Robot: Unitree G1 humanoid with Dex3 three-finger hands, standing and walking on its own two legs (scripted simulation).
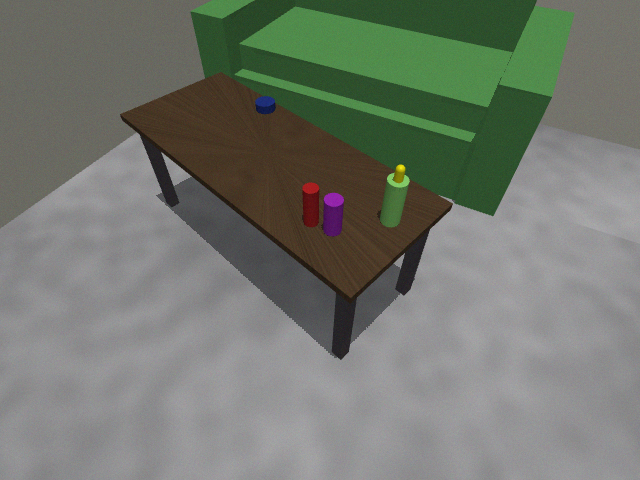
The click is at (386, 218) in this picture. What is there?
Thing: necked bottle
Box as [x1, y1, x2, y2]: [380, 164, 409, 226]
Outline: 401,164 396,166 395,172 390,174 387,177 380,215 380,221 386,226 397,225 402,211 409,180 404,174 405,168
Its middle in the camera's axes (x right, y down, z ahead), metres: +0.20 -0.12 +1.04
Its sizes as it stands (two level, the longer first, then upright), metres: 0.057 0.057 0.193
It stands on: a support 0.45 m high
